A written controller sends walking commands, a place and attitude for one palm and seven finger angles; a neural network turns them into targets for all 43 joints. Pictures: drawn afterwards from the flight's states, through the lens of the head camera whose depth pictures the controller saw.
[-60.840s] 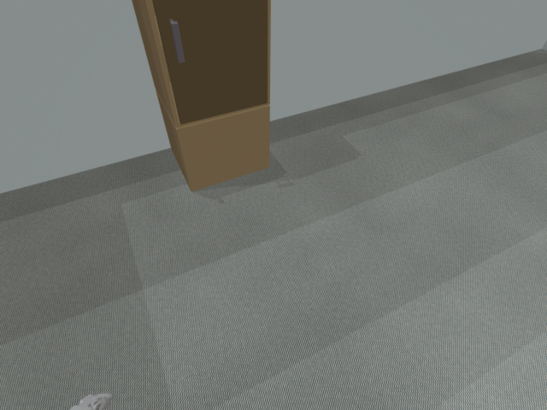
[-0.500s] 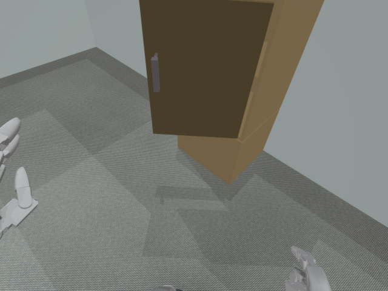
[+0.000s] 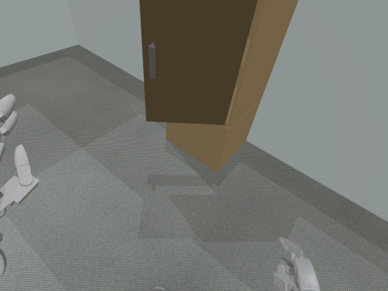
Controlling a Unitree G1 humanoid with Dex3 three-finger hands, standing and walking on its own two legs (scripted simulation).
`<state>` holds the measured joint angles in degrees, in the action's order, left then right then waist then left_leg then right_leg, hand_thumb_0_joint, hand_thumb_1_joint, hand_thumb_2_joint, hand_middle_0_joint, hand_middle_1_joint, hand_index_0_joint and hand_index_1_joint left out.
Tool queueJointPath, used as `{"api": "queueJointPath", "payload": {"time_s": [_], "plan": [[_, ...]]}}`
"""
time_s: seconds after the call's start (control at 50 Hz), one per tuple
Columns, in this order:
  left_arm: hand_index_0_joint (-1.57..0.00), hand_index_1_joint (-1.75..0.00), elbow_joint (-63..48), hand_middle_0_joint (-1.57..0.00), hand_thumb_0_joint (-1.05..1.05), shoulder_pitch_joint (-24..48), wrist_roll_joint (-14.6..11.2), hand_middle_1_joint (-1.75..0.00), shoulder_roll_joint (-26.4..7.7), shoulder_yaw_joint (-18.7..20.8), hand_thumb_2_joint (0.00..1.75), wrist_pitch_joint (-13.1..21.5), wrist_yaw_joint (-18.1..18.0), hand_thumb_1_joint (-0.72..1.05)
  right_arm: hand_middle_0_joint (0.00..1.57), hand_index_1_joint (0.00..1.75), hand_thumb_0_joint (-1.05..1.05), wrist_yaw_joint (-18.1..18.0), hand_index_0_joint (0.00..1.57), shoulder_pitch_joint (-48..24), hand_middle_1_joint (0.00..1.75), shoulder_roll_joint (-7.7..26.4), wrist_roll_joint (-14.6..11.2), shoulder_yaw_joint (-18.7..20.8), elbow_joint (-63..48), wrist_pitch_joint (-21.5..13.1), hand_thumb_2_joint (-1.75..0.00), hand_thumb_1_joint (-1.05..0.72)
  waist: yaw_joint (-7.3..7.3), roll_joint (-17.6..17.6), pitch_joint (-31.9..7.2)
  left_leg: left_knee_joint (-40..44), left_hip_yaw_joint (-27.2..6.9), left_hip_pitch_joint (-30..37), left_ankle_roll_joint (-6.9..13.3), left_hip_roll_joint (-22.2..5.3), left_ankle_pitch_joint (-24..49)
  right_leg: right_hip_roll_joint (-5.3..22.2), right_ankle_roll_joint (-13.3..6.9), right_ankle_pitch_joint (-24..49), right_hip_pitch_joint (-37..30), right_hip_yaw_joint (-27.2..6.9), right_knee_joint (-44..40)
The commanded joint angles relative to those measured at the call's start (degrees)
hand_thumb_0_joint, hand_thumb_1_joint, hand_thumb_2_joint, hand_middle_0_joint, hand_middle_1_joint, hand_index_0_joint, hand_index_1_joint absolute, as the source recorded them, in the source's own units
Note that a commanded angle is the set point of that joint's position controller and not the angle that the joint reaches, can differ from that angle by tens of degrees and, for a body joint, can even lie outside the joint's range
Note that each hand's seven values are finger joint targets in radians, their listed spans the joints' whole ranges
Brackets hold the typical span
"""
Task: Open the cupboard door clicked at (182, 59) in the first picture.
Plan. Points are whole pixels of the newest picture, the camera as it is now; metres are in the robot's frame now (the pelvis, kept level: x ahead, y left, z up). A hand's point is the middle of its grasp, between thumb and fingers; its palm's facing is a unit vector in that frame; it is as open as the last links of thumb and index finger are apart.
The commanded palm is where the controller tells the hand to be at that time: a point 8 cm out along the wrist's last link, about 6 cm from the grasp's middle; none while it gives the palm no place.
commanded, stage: stop stepping back and stand still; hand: left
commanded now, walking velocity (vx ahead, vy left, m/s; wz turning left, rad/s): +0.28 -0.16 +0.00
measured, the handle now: (152, 60) +0.92 +0.23 +0.02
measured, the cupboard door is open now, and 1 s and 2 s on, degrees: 41 41 41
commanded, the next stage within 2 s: none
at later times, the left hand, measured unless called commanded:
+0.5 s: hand out of the picture +0.07 +0.27 +0.18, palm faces +0.47 -0.77 -0.42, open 7.5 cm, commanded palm +0.00 +0.31 +0.19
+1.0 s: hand out of the picture +0.06 +0.23 +0.18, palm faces +0.45 -0.75 -0.48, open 7.4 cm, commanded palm +0.00 +0.28 +0.19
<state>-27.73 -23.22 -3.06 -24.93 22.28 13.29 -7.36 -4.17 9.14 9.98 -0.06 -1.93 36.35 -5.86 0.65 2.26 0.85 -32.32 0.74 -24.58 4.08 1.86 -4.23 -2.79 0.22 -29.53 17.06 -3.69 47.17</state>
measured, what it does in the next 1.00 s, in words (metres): walks backwards: right foot, then left foot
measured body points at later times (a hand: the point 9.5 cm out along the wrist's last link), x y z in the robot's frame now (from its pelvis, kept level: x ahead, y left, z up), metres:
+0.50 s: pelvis -0.13 +0.00 +0.00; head -0.16 +0.01 +0.45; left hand +0.04 +0.31 +0.20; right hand +0.00 -0.24 -0.08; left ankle -0.12 +0.18 -0.72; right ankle -0.10 -0.06 -0.68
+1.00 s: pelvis -0.12 -0.03 +0.02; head -0.11 -0.04 +0.47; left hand +0.03 +0.27 +0.20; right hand +0.06 -0.28 -0.07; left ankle -0.13 +0.11 -0.72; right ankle -0.10 -0.07 -0.72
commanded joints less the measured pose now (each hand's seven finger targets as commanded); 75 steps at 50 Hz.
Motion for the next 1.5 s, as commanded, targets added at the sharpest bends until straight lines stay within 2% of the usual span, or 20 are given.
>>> {"api": "queueJointPath", "payload": {"time_s": [0.0, 0.1, 0.14, 0.16, 0.2, 0.24, 0.28, 0.34, 0.38, 0.4, 0.44, 0.52, 0.54, 0.58, 0.64, 0.74, 0.92, 1.04, 1.14, 1.48], "plan": [[-0.20, -0.30, -13.8, -0.20, 0.00, -4.6, -0.5, -0.30, -10.6, 9.8, 0.90, 0.7, -1.2, 0.90, 0.20, 0.30, 0.00, 0.7, 0.20, -2.4, 0.30, 8.5, 0.0, 3.6, -9.9, -2.9, -0.90, -0.90, -0.12, -14.7, -9.0, 31.8, -19.8, 1.7, -7.1, -15.0, -42.1, -4.7, -0.9, -0.2, -4.5, 4.7, 5.6], [-0.20, -0.30, -22.2, -0.20, 0.00, -14.7, -0.1, -0.30, -10.0, 8.5, 0.90, -1.4, -1.8, 0.90, 0.20, 0.30, 0.00, 1.4, 0.20, -4.1, 0.30, 7.1, 0.6, 4.1, -12.3, -1.7, -0.90, -0.90, 0.93, -18.1, -10.0, 26.7, -2.5, -6.2, -9.6, -8.0, -32.9, -5.1, -3.1, -1.1, -21.0, 11.8, -13.1], [-0.20, -0.30, -20.8, -0.20, 0.00, -14.8, 0.0, -0.30, -12.4, 10.3, 0.90, -2.8, -2.2, 0.90, 0.20, 0.30, 0.00, 0.8, 0.20, -0.9, 0.30, 6.7, -1.0, 4.7, -10.4, -0.6, -0.90, -0.90, 0.42, 7.9, -8.8, -14.5, 5.5, 2.0, -7.8, 1.0, -21.5, 10.5, -9.2, 1.3, -3.6, -2.1, -32.0], [-0.20, -0.30, -23.4, -0.20, 0.00, -8.6, -0.6, -0.30, -10.5, 7.2, 0.90, -3.2, -1.4, 0.90, 0.20, 0.30, 0.00, 0.2, 0.20, -2.3, 0.30, 7.9, -1.4, 5.0, -9.0, -0.1, -0.90, -0.90, -1.00, 11.0, -5.0, -32.9, -2.6, -1.4, -6.0, -0.1, -19.8, 19.9, -12.8, 2.7, 8.3, -10.4, -34.4], [-0.20, -0.30, -19.3, -0.20, 0.00, 0.5, -1.3, -0.30, -16.7, 13.3, 0.90, -1.4, -0.7, 0.90, 0.20, 0.30, 0.00, 0.3, 0.20, -2.7, 0.30, 8.5, 0.5, 3.6, -7.5, -0.5, -0.90, -0.90, -4.05, 4.9, -3.6, -44.4, -4.8, -3.2, -5.5, -4.8, -15.2, 23.3, -14.1, 2.4, 17.5, -8.9, -33.2], [-0.20, -0.30, -10.0, -0.20, 0.00, 4.3, 0.0, -0.30, -12.1, 10.1, 0.90, -1.9, -1.2, 0.90, 0.20, 0.30, 0.00, -0.8, 0.20, -2.7, 0.30, 8.0, -0.4, 4.6, -8.0, -0.8, -0.90, -0.90, -4.15, 6.1, -0.6, -34.7, -0.8, 0.9, -5.0, -5.7, -14.9, 18.3, -8.1, -22.1, 24.4, -7.2, -37.6], [-0.20, -0.30, -3.9, -0.20, 0.00, -0.5, 0.4, -0.30, -9.2, 8.2, 0.90, -1.7, -1.8, 0.90, 0.20, 0.30, 0.00, -2.3, 0.20, -3.6, 0.30, 8.4, -0.4, 4.3, -6.1, -1.6, -0.90, -0.90, -2.06, -1.8, 2.9, -20.0, -0.4, 6.4, -2.4, -7.3, -21.9, 18.7, -9.7, -22.2, 24.2, -11.0, -34.4], [-0.20, -0.30, -6.6, -0.20, 0.00, 1.1, 0.7, -0.30, -7.1, 5.0, 0.90, -0.3, -2.3, 0.90, 0.20, 0.30, 0.00, -3.1, 0.20, -1.9, 0.30, 8.2, -0.1, 2.8, -6.0, -3.7, -0.90, -0.90, -2.72, -8.1, 1.3, 8.3, 4.5, 11.9, -1.6, -3.8, -24.2, 11.8, -6.4, -11.6, 12.8, -2.3, -22.8], [-0.20, -0.30, -12.1, -0.20, 0.00, 3.9, 1.3, -0.30, -7.0, 4.7, 0.90, 1.9, -2.7, 0.90, 0.20, 0.30, 0.00, -2.4, 0.20, 0.9, 0.30, 10.5, 0.3, 3.4, -7.0, -4.9, -0.90, -0.90, -3.06, -26.2, 1.5, 20.4, -23.2, 16.4, 5.5, -19.2, -37.3, 0.8, -0.9, -1.9, 20.4, 7.3, 3.7], [-0.20, -0.30, -14.1, -0.20, 0.00, 4.0, 2.2, -0.30, -9.1, 6.2, 0.90, 2.5, -2.2, 0.90, 0.20, 0.30, 0.00, -1.7, 0.20, 0.4, 0.30, 9.4, 0.3, 3.5, -7.5, -5.3, -0.90, -0.90, -3.07, -21.3, 2.2, 23.3, -28.2, 12.3, 9.6, -24.8, -34.1, 1.7, 0.2, 0.9, 21.6, 6.3, 14.5], [-0.20, -0.30, -16.0, -0.20, 0.00, 1.3, 2.5, -0.30, -13.8, 10.7, 0.90, 2.8, -1.4, 0.90, 0.20, 0.30, 0.00, -0.4, 0.20, -0.1, 0.30, 9.2, 0.1, 4.6, -6.2, -5.3, -0.90, -0.90, -2.28, -13.3, 0.5, 21.3, -23.0, 5.0, 8.9, -22.9, -35.0, 4.4, 0.0, 4.1, 16.0, 3.5, 13.9], [-0.20, -0.30, -13.9, -0.20, 0.00, -6.4, 1.7, -0.30, -9.0, 9.1, 0.90, 0.9, -2.2, 0.90, 0.20, 0.30, 0.00, -0.2, 0.20, -2.4, 0.30, 9.4, 0.3, 4.6, -7.7, -4.3, -0.90, -0.90, 0.31, -15.1, -1.7, 9.8, -2.8, -14.1, 1.2, -12.7, -38.7, 0.3, -0.8, 3.2, -17.2, 10.6, -8.0], [-0.20, -0.30, -12.9, -0.20, 0.00, -7.1, 1.9, -0.30, -9.9, 9.6, 0.90, 0.6, -2.3, 0.90, 0.20, 0.30, 0.00, -0.3, 0.20, -3.1, 0.30, 8.8, 0.1, 4.5, -8.1, -3.9, -0.90, -0.90, 0.80, -8.5, -1.4, -2.2, 1.3, -15.6, -0.8, -8.6, -35.6, 2.5, -2.7, -0.5, -17.7, 5.5, -15.5], [-0.20, -0.30, -10.5, -0.20, 0.00, -4.8, 1.4, -0.30, -12.0, 10.8, 0.90, 0.3, -2.0, 0.90, 0.20, 0.30, 0.00, -0.6, 0.20, -3.9, 0.30, 9.2, -0.4, 5.8, -8.3, -3.5, -0.90, -0.90, 0.06, 13.1, -0.4, -35.9, -0.4, -18.2, -2.9, -1.4, -27.6, 22.5, -11.5, -14.0, -6.3, -33.1, -37.7], [-0.20, -0.30, -8.0, -0.20, 0.00, -3.2, 1.5, -0.30, -12.0, 12.7, 0.90, 2.7, -1.4, 0.90, 0.20, 0.30, 0.00, -0.1, 0.20, -0.5, 0.30, 8.1, 0.5, 5.1, -4.7, -2.8, -0.90, -0.90, -2.93, -0.8, -2.6, -39.0, -3.2, -12.7, -4.2, -4.6, -16.2, 20.3, -8.8, -14.6, 1.0, -25.6, -37.2], [-0.20, -0.30, -3.3, -0.20, 0.00, -2.0, 1.0, -0.30, -7.7, 7.6, 0.90, 4.4, -1.0, 0.90, 0.20, 0.30, 0.00, -1.1, 0.20, -3.3, 0.30, 7.9, -0.1, 4.4, -5.6, -2.6, -0.90, -0.90, -2.40, 3.7, 0.0, -20.0, 1.7, -4.2, -4.0, -4.5, -11.3, 17.1, -4.3, -2.1, 2.3, -8.5, -38.6], [-0.20, -0.30, -10.0, -0.20, 0.00, -5.1, 1.7, -0.30, -8.6, 7.4, 0.90, 4.0, -3.8, 0.90, 0.20, 0.30, 0.00, -0.8, 0.20, -1.7, 0.30, 9.1, -0.2, 4.8, -8.5, -3.4, -0.90, -0.90, -0.29, -2.6, -4.5, 11.8, -0.2, 13.1, 0.3, -6.0, -12.1, 12.9, 0.5, 9.4, -5.7, -5.9, -31.1], [-0.20, -0.30, -12.1, -0.20, 0.00, -8.8, 1.1, -0.30, -10.5, 10.4, 0.90, 2.8, -3.7, 0.90, 0.20, 0.30, 0.00, 0.0, 0.20, -2.1, 0.30, 8.6, -1.4, 4.8, -9.5, -1.6, -0.90, -0.90, -1.13, -8.5, -8.1, 6.2, 0.3, 9.8, -1.9, -6.5, -2.2, 11.6, 0.0, 34.8, -14.0, -5.4, -25.3], [-0.20, -0.30, -7.3, -0.20, 0.00, -10.5, 0.5, -0.30, -8.9, 9.2, 0.90, 1.9, -3.4, 0.90, 0.20, 0.30, 0.00, 0.3, 0.20, -2.4, 0.30, 8.5, -1.8, 4.4, -9.8, -0.6, -0.90, -0.90, -1.30, -1.7, -7.7, 5.1, 0.2, 9.4, -2.7, -6.3, 1.0, 11.3, 0.2, 43.4, -15.1, -3.4, -24.3], [-0.20, -0.30, -11.6, -0.20, 0.00, -9.8, 0.2, -0.30, -8.9, 8.5, 0.90, 0.7, -3.2, 0.90, 0.20, 0.30, 0.00, -0.6, 0.20, -2.4, 0.30, 8.4, -0.8, 3.2, -10.6, -0.2, -0.90, -0.90, -0.96, -7.4, -8.4, 10.1, -1.9, 12.6, -3.5, -8.9, 8.5, 6.5, -1.4, 35.9, -12.7, 1.6, -21.8]]}}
